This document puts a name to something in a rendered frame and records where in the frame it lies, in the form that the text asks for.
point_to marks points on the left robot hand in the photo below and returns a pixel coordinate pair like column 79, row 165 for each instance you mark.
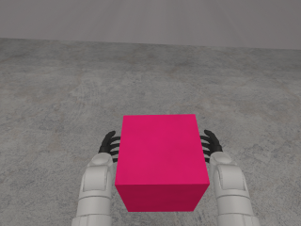
column 107, row 146

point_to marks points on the right robot forearm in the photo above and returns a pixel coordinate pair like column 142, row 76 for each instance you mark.
column 231, row 192

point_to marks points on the carton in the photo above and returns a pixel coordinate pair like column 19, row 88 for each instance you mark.
column 161, row 165

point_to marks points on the right robot hand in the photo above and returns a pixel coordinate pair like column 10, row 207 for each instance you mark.
column 214, row 145

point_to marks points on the left robot forearm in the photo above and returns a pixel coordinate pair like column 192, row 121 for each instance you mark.
column 95, row 193

